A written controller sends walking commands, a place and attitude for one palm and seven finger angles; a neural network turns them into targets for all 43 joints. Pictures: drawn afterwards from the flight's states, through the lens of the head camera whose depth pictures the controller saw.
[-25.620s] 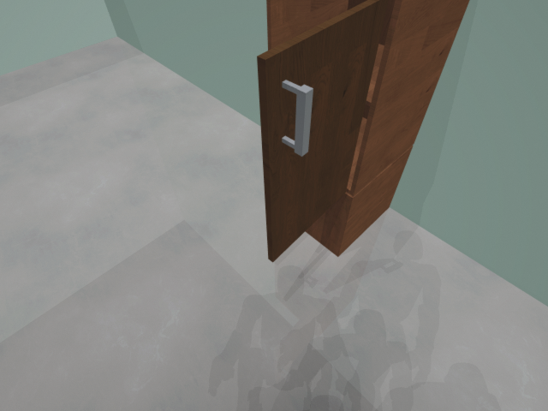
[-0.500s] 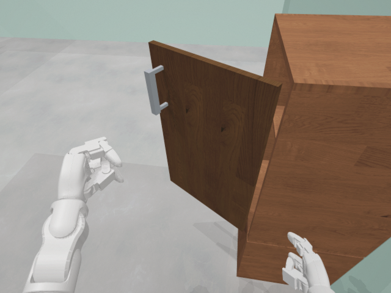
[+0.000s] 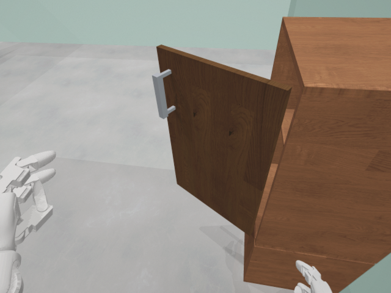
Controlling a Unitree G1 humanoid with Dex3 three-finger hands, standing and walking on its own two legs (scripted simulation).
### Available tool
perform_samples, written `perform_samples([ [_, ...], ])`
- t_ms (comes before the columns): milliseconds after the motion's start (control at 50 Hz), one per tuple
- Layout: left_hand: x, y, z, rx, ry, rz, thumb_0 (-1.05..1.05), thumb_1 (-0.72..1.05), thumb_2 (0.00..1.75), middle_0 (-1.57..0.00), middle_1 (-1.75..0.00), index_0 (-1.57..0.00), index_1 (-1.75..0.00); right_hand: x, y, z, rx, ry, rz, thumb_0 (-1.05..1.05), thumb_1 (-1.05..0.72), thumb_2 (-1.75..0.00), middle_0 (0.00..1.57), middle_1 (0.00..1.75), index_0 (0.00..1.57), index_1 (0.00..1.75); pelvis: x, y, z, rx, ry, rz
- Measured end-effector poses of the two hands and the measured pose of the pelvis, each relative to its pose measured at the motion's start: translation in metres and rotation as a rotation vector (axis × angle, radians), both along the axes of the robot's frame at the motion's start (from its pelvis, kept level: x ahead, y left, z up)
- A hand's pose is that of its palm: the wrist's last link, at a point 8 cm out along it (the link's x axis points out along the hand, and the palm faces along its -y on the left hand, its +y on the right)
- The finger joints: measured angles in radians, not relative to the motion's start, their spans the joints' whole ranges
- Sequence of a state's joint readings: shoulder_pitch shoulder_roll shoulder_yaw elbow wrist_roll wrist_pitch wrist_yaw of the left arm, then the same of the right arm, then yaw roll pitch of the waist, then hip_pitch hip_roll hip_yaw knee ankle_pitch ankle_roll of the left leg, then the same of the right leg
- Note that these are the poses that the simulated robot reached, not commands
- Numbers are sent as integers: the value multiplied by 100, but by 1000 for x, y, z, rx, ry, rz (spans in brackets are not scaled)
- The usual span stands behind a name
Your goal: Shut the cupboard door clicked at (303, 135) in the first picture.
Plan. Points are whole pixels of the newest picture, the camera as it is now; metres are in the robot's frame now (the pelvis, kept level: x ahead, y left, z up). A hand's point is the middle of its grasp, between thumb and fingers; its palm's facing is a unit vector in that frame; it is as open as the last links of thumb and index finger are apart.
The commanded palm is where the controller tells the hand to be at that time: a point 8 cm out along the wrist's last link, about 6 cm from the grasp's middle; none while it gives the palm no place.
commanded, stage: draw the hand back to the body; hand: left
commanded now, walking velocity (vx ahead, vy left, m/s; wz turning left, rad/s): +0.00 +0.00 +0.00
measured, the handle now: (165, 94) +0.59 +0.16 +0.13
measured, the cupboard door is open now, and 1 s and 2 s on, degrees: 59 59 59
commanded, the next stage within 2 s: step back with the hand held close in 0.40 s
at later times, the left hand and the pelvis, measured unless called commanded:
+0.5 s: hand (41, 210) +0.18 +0.26 +0.17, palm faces +0.49 -0.77 -0.40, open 7.4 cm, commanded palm +0.14 +0.29 +0.18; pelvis +0.00 -0.01 +0.00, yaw +0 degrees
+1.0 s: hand (27, 218) +0.17 +0.28 +0.16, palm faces +0.40 -0.77 -0.51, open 7.4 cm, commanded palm +0.11 +0.31 +0.18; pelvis -0.04 +0.01 -0.01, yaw -1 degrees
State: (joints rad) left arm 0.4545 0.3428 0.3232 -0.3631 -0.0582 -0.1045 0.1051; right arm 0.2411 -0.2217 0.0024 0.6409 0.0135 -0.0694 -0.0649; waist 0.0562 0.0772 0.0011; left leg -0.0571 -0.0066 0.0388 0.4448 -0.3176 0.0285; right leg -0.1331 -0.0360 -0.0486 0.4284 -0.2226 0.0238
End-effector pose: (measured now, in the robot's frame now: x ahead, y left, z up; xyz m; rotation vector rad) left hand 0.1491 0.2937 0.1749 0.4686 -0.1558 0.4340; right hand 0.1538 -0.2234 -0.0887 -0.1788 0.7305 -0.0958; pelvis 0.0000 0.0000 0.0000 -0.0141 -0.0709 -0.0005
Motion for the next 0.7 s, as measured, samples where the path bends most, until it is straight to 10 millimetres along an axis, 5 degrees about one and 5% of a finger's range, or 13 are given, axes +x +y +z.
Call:
perform_samples([
  [160, -23, 14, 7, 28, -35, 94, 2, 89, 90, -29, -39, -28, -38, 15, 2, 5, -15, -46, 34, 1, -91, -89, 20, 30, 20, 30, -4, 0, -1, 2, -5, 12],
  [440, -11, -1, 7, 17, -48, 36, 2, 89, 90, -22, -31, -21, -30, 20, 6, 12, 2, -83, 43, 1, -91, -89, 21, 30, 20, 30, -3, -7, 0, 3, -7, 8],
  [700, 4, 7, -1, 69, 9, 11, 2, 89, 90, -21, -30, -21, -30, -1, -13, -1, -36, 38, -25, 1, -91, -89, 21, 30, 20, 30, -10, -1, -2, -4, 63, -13],
])
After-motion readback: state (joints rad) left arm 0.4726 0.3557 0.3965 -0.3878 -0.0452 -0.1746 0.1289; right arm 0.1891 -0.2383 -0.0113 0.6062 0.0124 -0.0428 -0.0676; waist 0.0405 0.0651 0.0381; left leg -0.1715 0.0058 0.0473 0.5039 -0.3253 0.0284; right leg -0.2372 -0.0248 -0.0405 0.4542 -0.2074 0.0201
